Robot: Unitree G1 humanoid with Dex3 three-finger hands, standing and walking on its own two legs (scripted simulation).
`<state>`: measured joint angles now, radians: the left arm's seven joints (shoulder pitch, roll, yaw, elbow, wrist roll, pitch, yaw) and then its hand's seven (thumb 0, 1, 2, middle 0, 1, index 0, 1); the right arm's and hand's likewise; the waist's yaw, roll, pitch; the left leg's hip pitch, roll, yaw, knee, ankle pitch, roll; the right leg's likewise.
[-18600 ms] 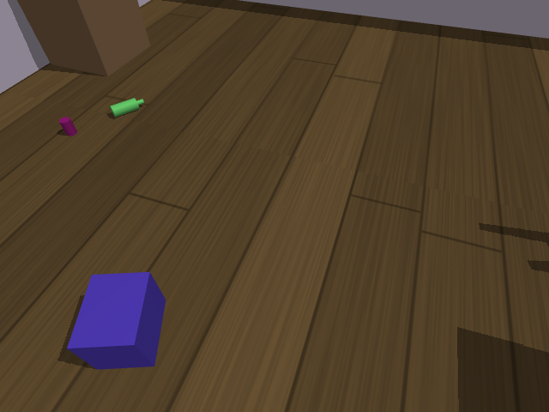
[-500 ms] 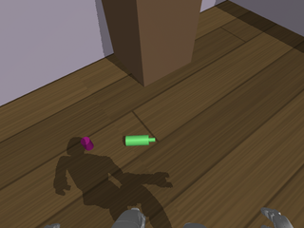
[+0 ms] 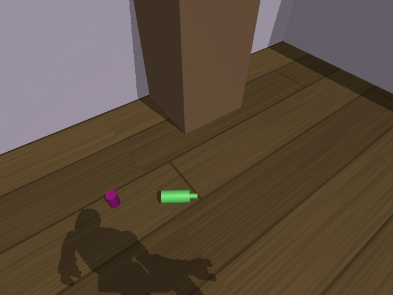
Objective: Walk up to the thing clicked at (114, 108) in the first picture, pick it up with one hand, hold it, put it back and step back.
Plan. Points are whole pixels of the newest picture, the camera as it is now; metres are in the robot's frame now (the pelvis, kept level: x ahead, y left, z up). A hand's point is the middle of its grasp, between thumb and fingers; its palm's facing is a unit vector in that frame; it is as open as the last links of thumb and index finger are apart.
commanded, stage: walk up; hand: left
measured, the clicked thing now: (179, 196) +0.76 +0.12 -0.73
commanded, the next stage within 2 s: stand in 0.58 s
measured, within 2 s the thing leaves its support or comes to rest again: neither
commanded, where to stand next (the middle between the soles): +0.41 -0.05 m, yaw +3 degrees
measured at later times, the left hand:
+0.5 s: hand out of the picture +0.14 +0.25 -0.14, palm faces +0.02 -0.94 -0.33, open 7.4 cm
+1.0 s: hand out of the picture +0.09 +0.25 -0.14, palm faces -0.01 -0.94 -0.35, open 7.4 cm
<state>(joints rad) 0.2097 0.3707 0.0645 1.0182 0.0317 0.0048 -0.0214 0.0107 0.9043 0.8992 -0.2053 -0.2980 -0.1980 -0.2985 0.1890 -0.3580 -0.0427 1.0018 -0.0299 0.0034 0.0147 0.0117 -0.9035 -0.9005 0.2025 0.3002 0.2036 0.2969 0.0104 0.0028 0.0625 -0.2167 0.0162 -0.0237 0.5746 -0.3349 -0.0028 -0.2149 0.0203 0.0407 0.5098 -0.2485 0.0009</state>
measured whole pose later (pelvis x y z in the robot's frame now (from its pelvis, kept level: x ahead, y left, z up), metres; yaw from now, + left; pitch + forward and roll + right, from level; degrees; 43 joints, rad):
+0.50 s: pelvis +0.03 +0.00 +0.01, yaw +0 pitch -2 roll +0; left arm 0.06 0.35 0.03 1.07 0.01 -0.01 0.00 0.01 0.90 0.90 -0.21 -0.30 -0.20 -0.30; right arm 0.08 -0.33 -0.03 1.07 -0.02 -0.02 0.00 0.01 -0.91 -0.90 0.20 0.30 0.20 0.30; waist 0.01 -0.01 0.05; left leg -0.12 0.00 -0.01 0.42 -0.26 0.00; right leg -0.15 0.00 0.05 0.41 -0.23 0.02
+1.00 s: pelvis +0.01 +0.00 +0.01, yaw +0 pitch -3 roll +0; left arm 0.09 0.35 0.00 1.14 0.01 -0.01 0.00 0.01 0.90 0.90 -0.21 -0.30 -0.20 -0.30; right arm 0.07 -0.35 -0.01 1.13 -0.01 0.00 0.01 0.01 -0.91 -0.90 0.20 0.30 0.20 0.30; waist 0.00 0.00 0.07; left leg -0.08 0.00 -0.02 0.31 -0.18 -0.01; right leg -0.11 0.00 0.05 0.32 -0.16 0.02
